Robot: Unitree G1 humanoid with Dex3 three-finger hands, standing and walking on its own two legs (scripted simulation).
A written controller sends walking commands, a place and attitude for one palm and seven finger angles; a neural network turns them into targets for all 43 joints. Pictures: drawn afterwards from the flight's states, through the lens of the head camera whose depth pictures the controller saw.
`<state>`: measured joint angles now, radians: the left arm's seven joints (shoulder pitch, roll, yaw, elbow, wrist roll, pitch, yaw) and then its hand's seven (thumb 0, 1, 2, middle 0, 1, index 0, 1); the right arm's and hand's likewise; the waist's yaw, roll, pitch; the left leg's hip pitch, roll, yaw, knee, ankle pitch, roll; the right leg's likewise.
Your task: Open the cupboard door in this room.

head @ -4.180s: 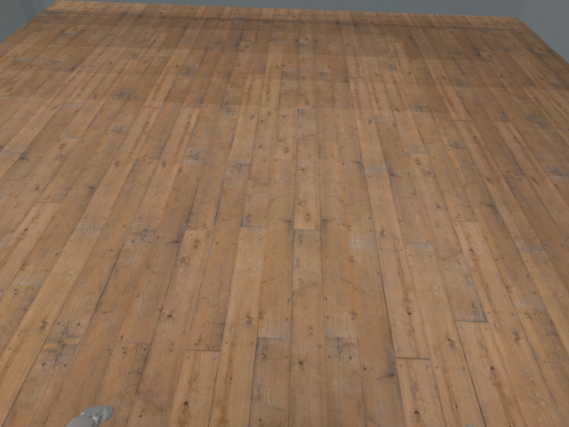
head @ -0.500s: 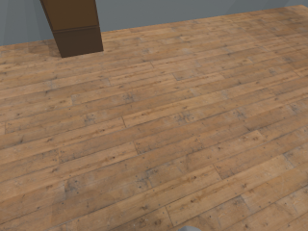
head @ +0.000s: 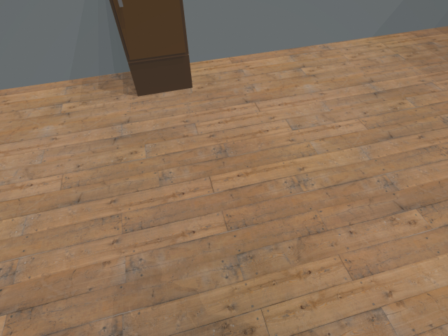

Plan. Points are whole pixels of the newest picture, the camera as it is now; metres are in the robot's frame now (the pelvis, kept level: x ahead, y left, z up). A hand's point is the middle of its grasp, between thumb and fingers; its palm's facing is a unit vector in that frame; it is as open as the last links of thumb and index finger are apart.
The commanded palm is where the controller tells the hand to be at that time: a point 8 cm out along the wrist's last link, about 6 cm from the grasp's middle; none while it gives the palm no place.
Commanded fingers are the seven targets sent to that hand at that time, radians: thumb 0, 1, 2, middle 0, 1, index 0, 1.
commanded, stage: stand and wait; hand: left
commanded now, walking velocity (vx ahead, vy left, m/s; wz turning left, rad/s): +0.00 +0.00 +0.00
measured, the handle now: out of the picture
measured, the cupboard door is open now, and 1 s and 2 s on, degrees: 0 0 0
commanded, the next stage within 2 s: turn or walk to find it in 0.24 s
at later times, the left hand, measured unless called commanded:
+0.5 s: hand out of the picture -0.03 +0.21 -0.18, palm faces +0.09 -0.98 -0.20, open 7.4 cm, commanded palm none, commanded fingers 0.00 0.90 0.90 -0.20 -0.30 -0.20 -0.30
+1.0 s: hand out of the picture +0.01 +0.26 -0.17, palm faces +0.25 -0.94 -0.22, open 7.4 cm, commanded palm none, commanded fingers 0.00 0.90 0.90 -0.20 -0.30 -0.20 -0.30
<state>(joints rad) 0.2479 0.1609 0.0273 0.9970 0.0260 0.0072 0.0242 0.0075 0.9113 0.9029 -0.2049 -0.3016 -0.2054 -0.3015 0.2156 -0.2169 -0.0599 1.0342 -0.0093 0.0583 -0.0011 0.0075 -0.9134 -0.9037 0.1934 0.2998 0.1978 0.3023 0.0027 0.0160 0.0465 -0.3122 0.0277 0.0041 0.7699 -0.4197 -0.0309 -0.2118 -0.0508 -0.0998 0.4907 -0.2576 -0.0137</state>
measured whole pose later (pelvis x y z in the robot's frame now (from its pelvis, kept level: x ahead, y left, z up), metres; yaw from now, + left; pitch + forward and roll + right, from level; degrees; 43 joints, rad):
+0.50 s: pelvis -0.02 +0.03 +0.00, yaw +2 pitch -1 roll +0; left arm 0.27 0.17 0.03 1.11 0.02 0.02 0.03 0.01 0.90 0.90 -0.20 -0.30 -0.20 -0.30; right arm 0.24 -0.16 -0.02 1.10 -0.01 0.03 -0.01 0.01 -0.92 -0.90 0.20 0.30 0.20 0.30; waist 0.01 -0.01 0.03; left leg -0.22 -0.02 0.01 0.48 -0.26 0.02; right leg -0.24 -0.10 -0.11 0.49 -0.23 0.04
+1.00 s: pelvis -0.04 +0.04 +0.00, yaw +14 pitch +1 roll -1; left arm 0.14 0.22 0.06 0.95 0.02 0.05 0.01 0.01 0.90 0.90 -0.20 -0.30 -0.20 -0.30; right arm 0.22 -0.19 -0.04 0.96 -0.02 0.02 -0.01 0.01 -0.91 -0.90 0.20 0.30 0.20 0.30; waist -0.03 -0.01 0.05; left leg -0.30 -0.03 0.01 0.47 -0.19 0.05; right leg -0.44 -0.06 -0.05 0.98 -0.43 0.07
